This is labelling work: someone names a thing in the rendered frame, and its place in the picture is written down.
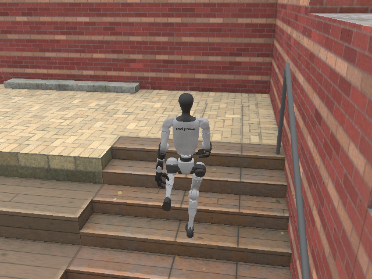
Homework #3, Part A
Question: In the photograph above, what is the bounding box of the right robot forearm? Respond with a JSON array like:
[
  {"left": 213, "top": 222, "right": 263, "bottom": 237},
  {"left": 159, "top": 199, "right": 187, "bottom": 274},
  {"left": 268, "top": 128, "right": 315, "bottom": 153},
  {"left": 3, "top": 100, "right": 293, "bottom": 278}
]
[{"left": 203, "top": 142, "right": 212, "bottom": 155}]

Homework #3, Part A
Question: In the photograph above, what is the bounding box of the left robot foot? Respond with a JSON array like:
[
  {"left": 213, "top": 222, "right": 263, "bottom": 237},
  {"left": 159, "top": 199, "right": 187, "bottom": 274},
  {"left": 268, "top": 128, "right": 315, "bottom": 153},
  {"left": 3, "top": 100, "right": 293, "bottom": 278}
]
[{"left": 162, "top": 197, "right": 171, "bottom": 211}]

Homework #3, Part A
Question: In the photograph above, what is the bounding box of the left robot forearm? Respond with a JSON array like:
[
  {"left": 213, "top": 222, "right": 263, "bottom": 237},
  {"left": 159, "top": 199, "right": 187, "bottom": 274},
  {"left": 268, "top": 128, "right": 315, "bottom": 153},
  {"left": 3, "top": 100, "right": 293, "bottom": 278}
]
[{"left": 156, "top": 143, "right": 166, "bottom": 173}]

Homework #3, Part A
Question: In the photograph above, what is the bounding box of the right robot upper arm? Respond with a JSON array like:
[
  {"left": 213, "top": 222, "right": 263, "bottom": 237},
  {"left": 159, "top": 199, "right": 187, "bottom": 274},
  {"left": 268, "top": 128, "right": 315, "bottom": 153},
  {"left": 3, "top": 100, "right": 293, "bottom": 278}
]
[{"left": 198, "top": 118, "right": 210, "bottom": 149}]

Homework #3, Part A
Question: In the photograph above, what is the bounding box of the humanoid robot torso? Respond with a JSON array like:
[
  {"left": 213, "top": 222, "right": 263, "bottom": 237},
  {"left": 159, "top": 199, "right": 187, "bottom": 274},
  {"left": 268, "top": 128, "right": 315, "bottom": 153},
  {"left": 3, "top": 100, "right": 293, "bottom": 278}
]
[{"left": 172, "top": 116, "right": 200, "bottom": 174}]

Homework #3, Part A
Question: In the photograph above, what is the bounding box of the robot left hand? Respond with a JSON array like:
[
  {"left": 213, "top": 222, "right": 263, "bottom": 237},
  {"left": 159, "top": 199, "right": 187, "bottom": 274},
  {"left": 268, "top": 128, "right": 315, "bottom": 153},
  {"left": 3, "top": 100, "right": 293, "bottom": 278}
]
[{"left": 155, "top": 172, "right": 169, "bottom": 188}]

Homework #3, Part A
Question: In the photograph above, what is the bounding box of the left robot upper arm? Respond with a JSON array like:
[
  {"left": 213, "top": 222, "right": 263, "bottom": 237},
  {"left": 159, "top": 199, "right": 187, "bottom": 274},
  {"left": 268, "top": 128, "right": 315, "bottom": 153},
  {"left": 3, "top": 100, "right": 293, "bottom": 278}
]
[{"left": 160, "top": 118, "right": 174, "bottom": 151}]

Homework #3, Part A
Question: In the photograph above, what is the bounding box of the robot right hand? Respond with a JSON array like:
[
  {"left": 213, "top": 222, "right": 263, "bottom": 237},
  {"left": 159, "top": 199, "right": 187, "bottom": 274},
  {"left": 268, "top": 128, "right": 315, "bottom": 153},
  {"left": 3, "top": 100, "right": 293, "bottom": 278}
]
[{"left": 196, "top": 149, "right": 210, "bottom": 158}]

